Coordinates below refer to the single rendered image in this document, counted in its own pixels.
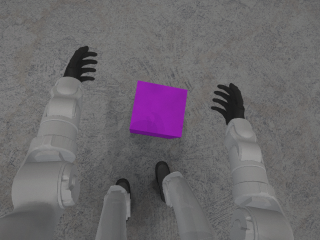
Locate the robot right forearm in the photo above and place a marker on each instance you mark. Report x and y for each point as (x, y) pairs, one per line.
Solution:
(250, 183)

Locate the left robot hand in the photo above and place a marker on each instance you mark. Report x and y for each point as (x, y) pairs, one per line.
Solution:
(74, 68)

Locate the robot right foot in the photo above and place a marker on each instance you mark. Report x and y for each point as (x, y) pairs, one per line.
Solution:
(161, 171)

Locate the robot right upper arm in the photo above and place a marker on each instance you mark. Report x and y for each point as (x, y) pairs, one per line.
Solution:
(252, 223)

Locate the right robot hand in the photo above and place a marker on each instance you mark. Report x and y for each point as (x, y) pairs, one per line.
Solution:
(234, 106)

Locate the carton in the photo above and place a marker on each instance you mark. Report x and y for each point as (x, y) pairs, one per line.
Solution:
(158, 110)

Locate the left robot shin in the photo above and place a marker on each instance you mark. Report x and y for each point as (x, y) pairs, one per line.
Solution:
(114, 188)

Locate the robot left forearm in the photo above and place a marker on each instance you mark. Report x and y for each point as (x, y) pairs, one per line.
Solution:
(59, 126)

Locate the robot left upper arm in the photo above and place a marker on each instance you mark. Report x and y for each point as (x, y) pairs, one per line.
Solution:
(41, 193)

